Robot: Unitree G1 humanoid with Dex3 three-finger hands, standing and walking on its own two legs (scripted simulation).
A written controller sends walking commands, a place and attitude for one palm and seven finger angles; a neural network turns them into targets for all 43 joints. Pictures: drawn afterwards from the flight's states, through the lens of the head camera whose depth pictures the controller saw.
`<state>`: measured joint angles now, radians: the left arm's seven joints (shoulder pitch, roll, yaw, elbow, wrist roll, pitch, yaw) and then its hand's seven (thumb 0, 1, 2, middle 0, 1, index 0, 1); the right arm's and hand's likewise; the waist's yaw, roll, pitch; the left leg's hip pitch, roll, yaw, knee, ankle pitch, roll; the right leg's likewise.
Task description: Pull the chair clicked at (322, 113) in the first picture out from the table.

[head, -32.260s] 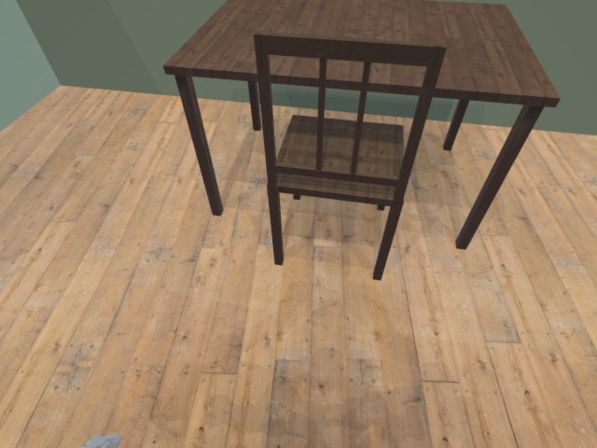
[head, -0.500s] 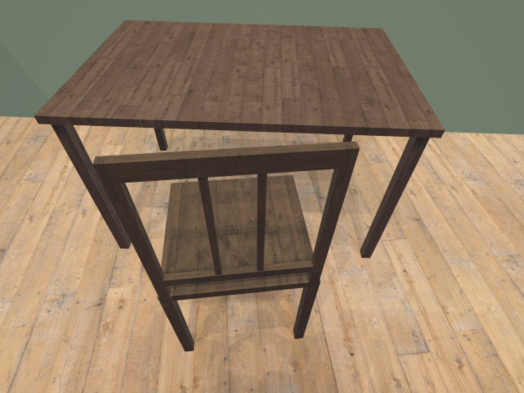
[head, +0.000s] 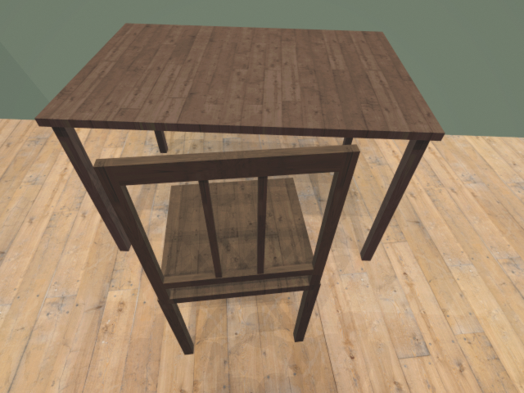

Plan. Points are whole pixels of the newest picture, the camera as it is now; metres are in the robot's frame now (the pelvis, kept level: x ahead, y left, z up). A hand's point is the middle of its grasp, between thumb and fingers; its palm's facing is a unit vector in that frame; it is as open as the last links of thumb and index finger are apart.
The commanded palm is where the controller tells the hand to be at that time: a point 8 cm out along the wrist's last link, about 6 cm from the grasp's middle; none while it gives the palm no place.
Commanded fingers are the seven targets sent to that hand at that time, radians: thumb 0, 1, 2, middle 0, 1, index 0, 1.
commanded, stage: look again from close up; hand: left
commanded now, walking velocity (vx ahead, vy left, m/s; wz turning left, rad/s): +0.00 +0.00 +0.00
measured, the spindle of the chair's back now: (212, 234) +0.44 +0.14 -0.07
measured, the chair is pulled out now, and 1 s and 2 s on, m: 0.18 0.18 0.18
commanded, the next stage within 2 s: raise the hand toward the chair's back in 0.74 s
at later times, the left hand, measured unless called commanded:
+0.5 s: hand out of the picture -0.04 +0.15 -0.18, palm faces +0.05 -0.99 -0.16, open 7.4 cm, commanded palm none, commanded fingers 0.00 0.90 0.90 -0.20 -0.30 -0.20 -0.30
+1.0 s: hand out of the picture +0.10 +0.21 -0.10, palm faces +0.21 -0.94 -0.28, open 7.4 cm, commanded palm +0.09 +0.21 -0.07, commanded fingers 0.00 0.69 0.81 -0.18 -0.27 -0.18 -0.27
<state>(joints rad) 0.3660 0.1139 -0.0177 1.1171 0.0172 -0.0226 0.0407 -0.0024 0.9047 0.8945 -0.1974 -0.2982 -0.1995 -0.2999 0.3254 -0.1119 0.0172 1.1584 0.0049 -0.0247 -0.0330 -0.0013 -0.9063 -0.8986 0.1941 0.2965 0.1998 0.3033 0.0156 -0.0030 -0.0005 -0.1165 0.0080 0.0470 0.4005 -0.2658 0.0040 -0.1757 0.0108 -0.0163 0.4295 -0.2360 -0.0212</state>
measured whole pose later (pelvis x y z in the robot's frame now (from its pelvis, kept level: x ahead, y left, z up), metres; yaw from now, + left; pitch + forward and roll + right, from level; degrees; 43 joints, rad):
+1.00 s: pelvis -0.02 +0.01 -0.01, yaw +2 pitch +2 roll +0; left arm 0.50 0.21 0.00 0.27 -0.13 0.00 0.17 0.06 0.94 0.88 -0.19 -0.29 -0.20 -0.29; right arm 0.36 -0.22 0.00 0.88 0.04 -0.26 -0.07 0.02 -0.93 -0.90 0.20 0.30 0.20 0.30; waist -0.06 0.02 0.03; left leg -0.30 -0.02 0.02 0.57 -0.30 0.02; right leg -0.34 -0.02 -0.05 0.58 -0.28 -0.01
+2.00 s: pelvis -0.02 +0.01 -0.10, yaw +3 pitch +19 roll -2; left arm 0.44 0.18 0.13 -0.08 -0.22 -0.47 -0.08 -0.01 -0.26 0.40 -0.09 -0.12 -0.09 -0.12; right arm 0.20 -0.25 -0.06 0.57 0.02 -0.20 -0.02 0.01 -0.90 -0.90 0.19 0.30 0.20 0.30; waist -0.01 0.02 -0.14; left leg -0.95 0.01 -0.02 1.18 -0.57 0.01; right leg -0.95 -0.01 -0.08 1.14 -0.52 -0.02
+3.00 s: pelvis -0.03 +0.01 -0.09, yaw +3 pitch +18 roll -2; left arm 0.30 0.22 0.21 0.03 -0.25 -0.41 -0.15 -0.02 -0.50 0.30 -0.06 -0.08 -0.06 -0.08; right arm 0.21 -0.25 0.00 0.56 0.02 -0.20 -0.02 0.01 -0.90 -0.90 0.20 0.30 0.20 0.30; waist 0.00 0.04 -0.14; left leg -0.90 0.00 -0.04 1.13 -0.54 0.01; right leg -0.89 -0.02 -0.09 1.06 -0.48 -0.02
